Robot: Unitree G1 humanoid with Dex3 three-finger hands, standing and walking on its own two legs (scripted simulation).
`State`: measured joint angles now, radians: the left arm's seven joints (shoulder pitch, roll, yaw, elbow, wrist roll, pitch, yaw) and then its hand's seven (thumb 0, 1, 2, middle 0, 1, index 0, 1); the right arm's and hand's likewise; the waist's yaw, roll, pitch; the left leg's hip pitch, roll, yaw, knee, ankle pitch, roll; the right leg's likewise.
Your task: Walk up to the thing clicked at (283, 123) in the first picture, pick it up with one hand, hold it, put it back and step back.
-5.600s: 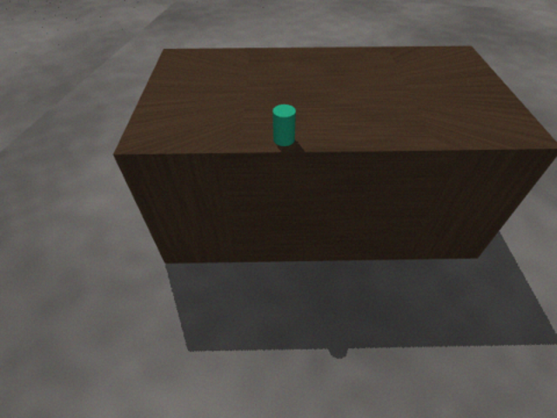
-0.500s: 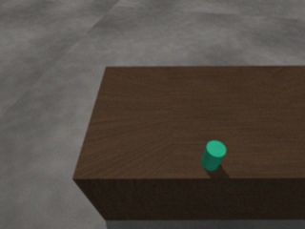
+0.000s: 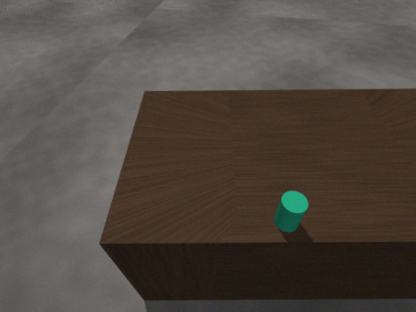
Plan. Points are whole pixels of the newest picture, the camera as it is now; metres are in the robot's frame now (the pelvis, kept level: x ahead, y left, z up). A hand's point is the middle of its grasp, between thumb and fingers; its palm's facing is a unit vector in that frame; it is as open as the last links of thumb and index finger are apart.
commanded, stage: stand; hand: right
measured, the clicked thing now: (290, 212) +0.40 -0.20 -0.13
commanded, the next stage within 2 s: rise first in 0.58 s
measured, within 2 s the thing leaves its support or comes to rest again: neither
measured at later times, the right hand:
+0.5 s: hand out of the picture +0.07 -0.25 -0.16, palm faces -0.02 +0.94 -0.34, open 7.4 cm
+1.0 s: hand (337, 307) +0.18 -0.25 -0.14, palm faces +0.22 +0.94 -0.27, open 12.8 cm
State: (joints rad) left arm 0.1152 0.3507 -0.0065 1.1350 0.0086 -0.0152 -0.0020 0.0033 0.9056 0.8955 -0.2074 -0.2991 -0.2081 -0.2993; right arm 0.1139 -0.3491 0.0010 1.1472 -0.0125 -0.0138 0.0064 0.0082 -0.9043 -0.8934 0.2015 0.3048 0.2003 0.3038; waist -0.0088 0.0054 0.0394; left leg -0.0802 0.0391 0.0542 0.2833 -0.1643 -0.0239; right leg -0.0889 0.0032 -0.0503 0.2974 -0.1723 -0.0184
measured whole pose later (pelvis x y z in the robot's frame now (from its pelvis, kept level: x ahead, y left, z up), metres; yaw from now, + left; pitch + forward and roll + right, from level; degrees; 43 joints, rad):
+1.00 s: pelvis -0.01 +0.00 -0.02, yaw +0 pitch +6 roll +1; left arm 0.11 0.28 0.12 0.75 -0.04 -0.06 0.03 0.00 0.29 0.31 -0.06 -0.08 -0.07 -0.07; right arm 0.07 -0.30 -0.18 0.79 0.07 -0.02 -0.01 0.01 -0.28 -0.32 0.08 0.08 0.07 0.08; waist 0.00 0.00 -0.02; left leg -0.37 0.03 0.06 0.55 -0.27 -0.01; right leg -0.39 -0.02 -0.04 0.58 -0.29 -0.01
